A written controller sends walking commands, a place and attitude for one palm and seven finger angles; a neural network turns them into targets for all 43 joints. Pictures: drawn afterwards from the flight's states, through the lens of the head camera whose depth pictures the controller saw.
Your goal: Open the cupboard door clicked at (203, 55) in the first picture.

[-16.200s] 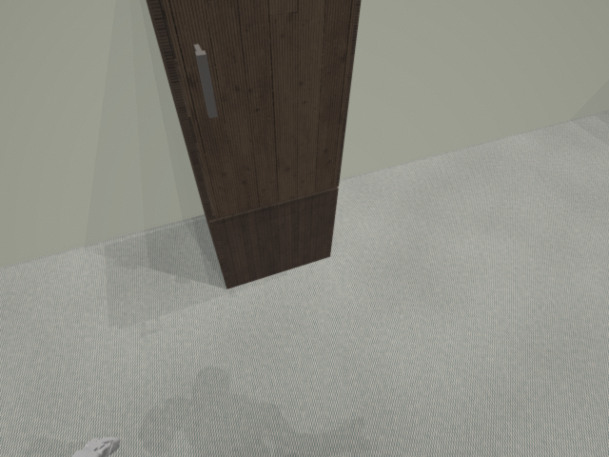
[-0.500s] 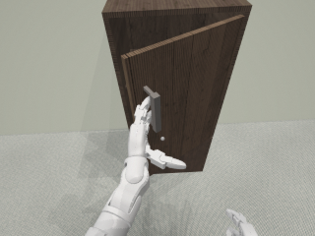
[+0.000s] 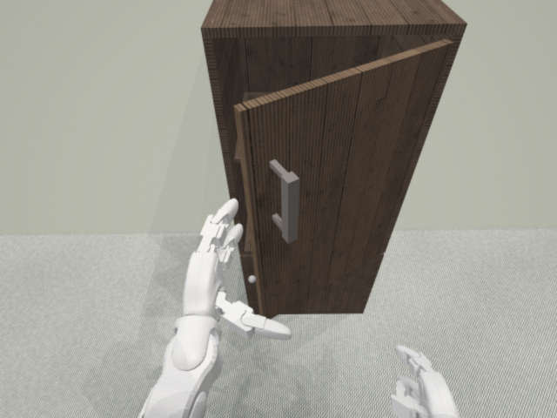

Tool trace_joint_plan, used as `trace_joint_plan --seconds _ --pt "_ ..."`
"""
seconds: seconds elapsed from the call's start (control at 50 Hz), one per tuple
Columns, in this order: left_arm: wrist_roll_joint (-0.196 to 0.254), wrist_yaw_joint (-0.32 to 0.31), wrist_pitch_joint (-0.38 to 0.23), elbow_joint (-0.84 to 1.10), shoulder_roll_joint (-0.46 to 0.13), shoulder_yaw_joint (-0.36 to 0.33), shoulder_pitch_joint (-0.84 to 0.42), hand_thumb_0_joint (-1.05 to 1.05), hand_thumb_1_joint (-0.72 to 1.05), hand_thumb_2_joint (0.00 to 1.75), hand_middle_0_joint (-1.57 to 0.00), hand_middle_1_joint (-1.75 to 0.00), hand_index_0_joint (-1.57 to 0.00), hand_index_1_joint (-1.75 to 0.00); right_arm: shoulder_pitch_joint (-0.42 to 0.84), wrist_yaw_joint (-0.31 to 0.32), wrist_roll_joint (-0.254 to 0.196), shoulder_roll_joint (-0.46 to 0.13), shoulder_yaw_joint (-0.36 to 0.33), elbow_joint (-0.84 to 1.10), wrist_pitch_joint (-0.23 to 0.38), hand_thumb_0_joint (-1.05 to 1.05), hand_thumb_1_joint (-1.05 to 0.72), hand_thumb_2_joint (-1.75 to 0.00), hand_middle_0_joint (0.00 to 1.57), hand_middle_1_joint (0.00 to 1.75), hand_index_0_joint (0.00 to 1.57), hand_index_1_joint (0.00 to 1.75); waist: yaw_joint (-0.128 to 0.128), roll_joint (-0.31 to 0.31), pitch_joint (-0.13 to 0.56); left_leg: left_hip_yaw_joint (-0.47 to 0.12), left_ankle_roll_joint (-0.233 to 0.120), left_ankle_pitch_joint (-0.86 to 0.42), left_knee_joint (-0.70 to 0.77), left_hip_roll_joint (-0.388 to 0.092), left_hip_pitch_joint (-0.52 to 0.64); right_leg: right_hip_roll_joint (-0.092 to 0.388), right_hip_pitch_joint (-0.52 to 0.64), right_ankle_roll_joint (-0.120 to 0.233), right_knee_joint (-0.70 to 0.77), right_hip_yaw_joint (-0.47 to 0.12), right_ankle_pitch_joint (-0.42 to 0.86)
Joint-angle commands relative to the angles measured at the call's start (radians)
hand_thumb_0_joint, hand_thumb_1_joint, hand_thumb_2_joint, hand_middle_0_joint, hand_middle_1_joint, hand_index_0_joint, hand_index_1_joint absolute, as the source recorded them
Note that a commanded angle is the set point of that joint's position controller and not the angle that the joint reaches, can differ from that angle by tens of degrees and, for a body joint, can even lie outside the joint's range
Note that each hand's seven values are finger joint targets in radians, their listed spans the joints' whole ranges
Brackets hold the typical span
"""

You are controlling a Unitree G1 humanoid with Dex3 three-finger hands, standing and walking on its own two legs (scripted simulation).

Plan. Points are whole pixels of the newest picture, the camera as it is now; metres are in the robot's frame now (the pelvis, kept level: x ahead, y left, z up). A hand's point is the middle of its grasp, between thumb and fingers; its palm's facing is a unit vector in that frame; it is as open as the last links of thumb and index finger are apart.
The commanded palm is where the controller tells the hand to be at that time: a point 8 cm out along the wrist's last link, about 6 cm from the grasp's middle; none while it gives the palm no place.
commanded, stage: slide the hand sideways off the handle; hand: left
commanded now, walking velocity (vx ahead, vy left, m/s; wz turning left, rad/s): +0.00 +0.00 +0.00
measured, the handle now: (283, 202) +0.41 +0.03 +0.10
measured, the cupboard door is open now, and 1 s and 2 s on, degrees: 32 32 32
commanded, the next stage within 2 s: draw the hand back to the body in 0.20 s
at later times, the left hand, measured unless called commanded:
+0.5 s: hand (218, 289) +0.25 +0.10 +0.11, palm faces +0.06 -1.00 -0.02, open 16.3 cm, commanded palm +0.21 +0.16 +0.11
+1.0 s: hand (128, 310) +0.20 +0.18 +0.14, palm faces +0.22 -0.94 -0.26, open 15.0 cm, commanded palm +0.16 +0.23 +0.15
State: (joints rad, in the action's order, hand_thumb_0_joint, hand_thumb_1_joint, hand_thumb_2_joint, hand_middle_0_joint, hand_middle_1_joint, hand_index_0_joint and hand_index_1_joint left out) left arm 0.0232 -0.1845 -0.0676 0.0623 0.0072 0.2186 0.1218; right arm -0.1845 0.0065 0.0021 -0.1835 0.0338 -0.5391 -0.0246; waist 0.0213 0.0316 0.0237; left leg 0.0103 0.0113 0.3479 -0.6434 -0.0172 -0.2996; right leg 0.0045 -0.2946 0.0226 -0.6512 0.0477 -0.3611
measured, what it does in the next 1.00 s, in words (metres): stands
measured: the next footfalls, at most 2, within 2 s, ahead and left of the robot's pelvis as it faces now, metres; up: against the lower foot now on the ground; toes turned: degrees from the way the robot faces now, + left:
none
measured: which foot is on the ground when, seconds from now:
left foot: down 0.00-1.00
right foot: down 0.00-1.00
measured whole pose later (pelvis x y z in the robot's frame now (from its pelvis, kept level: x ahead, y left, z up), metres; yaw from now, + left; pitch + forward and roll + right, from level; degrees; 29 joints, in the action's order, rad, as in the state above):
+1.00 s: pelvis -0.01 +0.00 +0.02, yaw +0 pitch -5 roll +0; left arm 0.04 -0.07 -0.09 0.34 -0.25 -0.07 0.39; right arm -0.18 0.09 0.01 -0.21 0.06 -0.61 0.13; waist 0.05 0.06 -0.03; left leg 0.00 0.01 0.25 -0.47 -0.02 -0.13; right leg -0.01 -0.11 0.02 -0.44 0.06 -0.25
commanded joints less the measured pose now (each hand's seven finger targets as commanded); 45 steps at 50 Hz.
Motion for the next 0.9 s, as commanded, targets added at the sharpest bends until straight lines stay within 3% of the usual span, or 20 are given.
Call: trace_joint_plan --seconds 0.0,0.08,0.14,0.18,0.28,0.34,0.38,0.48,0.5,0.58,0.66,0.68,0.74,0.78,0.8,0.82,0.84,0.88 --pt "-0.013 0.011 -0.061 0.293 -0.001 -0.005 -0.151 0.0 -0.5 0.3 -0.15 -0.3 -0.15 -0.3 0.112 0.008 0.004 -0.082 -0.026 0.17 0.057 0.0 -0.9 -0.9 0.2 0.3 0.2 0.3 -0.003 -0.072 0.165 -0.011 -0.025 -0.272 0.065 0.022 0.073 -0.013 0.042 0.004 0.079 0.005 0.355" --pt "-0.006 0.024 -0.061 0.31 -0.001 0.004 -0.149 0.0 -0.5 0.3 -0.15 -0.3 -0.15 -0.3 0.116 0.014 0.003 -0.088 -0.024 0.166 0.072 0.0 -0.9 -0.9 0.2 0.3 0.2 0.3 -0.013 -0.069 0.141 -0.016 -0.025 -0.228 0.058 0.021 0.07 -0.016 0.005 0.002 0.084 0.006 0.29" --pt "0.008 0.032 -0.064 0.315 -0.043 -0.05 -0.123 0.0 -0.5 0.3 -0.15 -0.3 -0.15 -0.3 0.116 0.023 0.006 -0.089 -0.021 0.163 0.087 0.0 -0.9 -0.9 0.2 0.3 0.2 0.3 0.0 -0.093 0.163 -0.017 -0.027 -0.207 0.058 0.027 0.055 -0.013 0.021 -0.001 0.086 -0.001 0.273" --pt "0.014 0.041 -0.065 0.323 -0.043 -0.044 -0.129 0.0 -0.5 0.3 -0.15 -0.3 -0.15 -0.3 0.113 0.025 0.006 -0.089 -0.02 0.16 0.097 0.0 -0.9 -0.9 0.2 0.3 0.2 0.3 -0.001 -0.089 0.174 -0.016 -0.028 -0.211 0.052 0.029 0.058 -0.011 0.024 -0.002 0.087 -0.006 0.278" --pt "0.029 0.058 -0.059 0.279 -0.043 -0.049 -0.19 0.0 -0.5 0.3 -0.15 -0.3 -0.15 -0.3 0.12 0.035 0.004 -0.093 -0.016 0.14 0.118 0.0 -0.9 -0.9 0.2 0.3 0.2 0.3 -0.012 -0.073 0.135 -0.018 -0.027 -0.159 0.052 0.034 0.044 -0.008 -0.012 -0.007 0.106 -0.015 0.208" --pt "0.045 0.067 -0.058 0.311 -0.114 -0.139 -0.136 0.0 -0.5 0.3 -0.15 -0.3 -0.15 -0.3 0.125 0.039 0.002 -0.093 -0.016 0.148 0.126 0.0 -0.9 -0.9 0.2 0.3 0.2 0.3 0.018 -0.084 0.187 -0.011 -0.028 -0.186 0.062 0.037 0.046 -0.005 0.051 -0.007 0.111 -0.027 0.252" --pt "0.053 0.078 -0.051 0.334 -0.128 -0.154 -0.102 0.0 -0.5 0.3 -0.15 -0.3 -0.15 -0.3 0.128 0.039 -0.002 -0.093 -0.014 0.15 0.128 0.0 -0.9 -0.9 0.2 0.3 0.2 0.3 0.028 -0.054 0.189 -0.008 -0.027 -0.205 0.07 0.037 0.056 -0.005 0.07 -0.005 0.114 -0.027 0.278" --pt "0.091 0.125 -0.03 0.372 -0.159 -0.203 -0.037 0.0 -0.5 0.3 -0.15 -0.3 -0.15 -0.3 0.135 0.046 -0.008 -0.099 -0.014 0.148 0.144 0.0 -0.9 -0.9 0.2 0.3 0.2 0.3 0.024 -0.09 0.142 -0.002 -0.031 -0.21 0.084 0.035 0.061 -0.005 0.085 -0.015 0.147 -0.031 0.302" --pt "0.1 0.139 -0.027 0.396 -0.143 -0.188 -0.031 0.0 -0.5 0.3 -0.15 -0.3 -0.15 -0.3 0.141 0.047 -0.009 -0.098 -0.012 0.152 0.149 0.0 -0.9 -0.9 0.2 0.3 0.2 0.3 0.02 -0.068 0.139 0.001 -0.033 -0.205 0.087 0.037 0.068 -0.004 0.08 -0.018 0.149 -0.033 0.3" --pt "0.121 0.176 -0.008 0.425 -0.201 -0.246 -0.008 0.0 -0.5 0.3 -0.15 -0.3 -0.15 -0.3 0.137 0.058 -0.013 -0.109 -0.015 0.145 0.168 0.0 -0.9 -0.9 0.2 0.3 0.2 0.3 0.021 -0.082 0.113 -0.004 -0.033 -0.19 0.094 0.037 0.075 -0.007 0.074 -0.019 0.173 -0.035 0.256" --pt "0.142 0.207 0.004 0.467 -0.212 -0.26 -0.031 0.0 -0.5 0.3 -0.15 -0.3 -0.15 -0.3 0.143 0.068 -0.017 -0.111 -0.01 0.144 0.19 0.0 -0.9 -0.9 0.2 0.3 0.2 0.3 0.016 -0.031 0.093 -0.008 -0.032 -0.166 0.107 0.042 0.087 -0.009 0.056 -0.017 0.188 -0.032 0.204" --pt "0.146 0.209 0.005 0.468 -0.229 -0.28 -0.024 0.0 -0.5 0.3 -0.15 -0.3 -0.15 -0.3 0.136 0.07 -0.018 -0.113 -0.012 0.137 0.198 0.0 -0.9 -0.9 0.2 0.3 0.2 0.3 0.02 -0.043 0.095 -0.01 -0.032 -0.166 0.108 0.04 0.094 -0.01 0.06 -0.016 0.196 -0.031 0.192" --pt "0.165 0.231 0.013 0.481 -0.251 -0.32 0.008 0.0 -0.4 0.34 -0.15 -0.3 -0.15 -0.3 0.139 0.076 -0.018 -0.114 -0.008 0.136 0.216 0.0 -0.9 -0.9 0.2 0.3 0.2 0.3 0.03 -0.057 0.099 -0.015 -0.034 -0.179 0.118 0.041 0.096 -0.012 0.077 -0.016 0.196 -0.025 0.212" --pt "0.173 0.247 0.021 0.484 -0.283 -0.354 0.038 0.0 -0.32 0.37 -0.16 -0.3 -0.16 -0.3 0.136 0.078 -0.023 -0.12 -0.01 0.131 0.222 0.0 -0.9 -0.9 0.2 0.3 0.2 0.3 0.038 -0.027 0.096 -0.013 -0.03 -0.183 0.123 0.04 0.098 -0.012 0.085 -0.013 0.198 -0.021 0.208" --pt "0.056 0.171 -0.035 0.565 -0.397 -0.337 0.041 0.0 -0.29 0.39 -0.16 -0.3 -0.16 -0.3 0.135 0.09 -0.001 -0.115 -0.004 0.113 0.221 0.0 -0.9 -0.9 0.2 0.3 0.2 0.3 0.026 0.006 0.048 -0.001 -0.04 -0.197 0.165 0.039 0.131 0.012 0.092 -0.013 0.279 -0.048 0.21" --pt "0.051 0.139 -0.044 0.487 -0.353 -0.345 0.119 0.0 -0.26 0.4 -0.16 -0.3 -0.16 -0.3 0.128 0.093 0.007 -0.106 -0.001 0.102 0.218 0.0 -0.9 -0.9 0.2 0.3 0.2 0.3 0.022 -0.022 -0.008 -0.006 -0.037 -0.185 0.18 0.035 0.125 0.01 0.081 -0.014 0.299 -0.036 0.176" --pt "0.038 0.126 -0.053 0.48 -0.332 -0.325 0.131 0.0 -0.22 0.42 -0.16 -0.3 -0.16 -0.3 0.132 0.092 0.008 -0.108 0.0 0.098 0.212 0.0 -0.9 -0.9 0.2 0.3 0.2 0.3 0.022 -0.038 -0.01 -0.006 -0.037 -0.196 0.195 0.029 0.147 0.005 0.09 -0.015 0.305 -0.029 0.18" --pt "0.023 0.106 -0.078 0.493 -0.352 -0.333 0.111 0.0 -0.15 0.45 -0.16 -0.3 -0.16 -0.3 0.133 0.091 0.011 -0.116 -0.006 0.09 0.209 0.0 -0.9 -0.9 0.2 0.3 0.2 0.3 0.018 -0.036 0.002 -0.004 -0.037 -0.199 0.222 0.026 0.185 0.0 0.112 -0.014 0.336 -0.03 0.168"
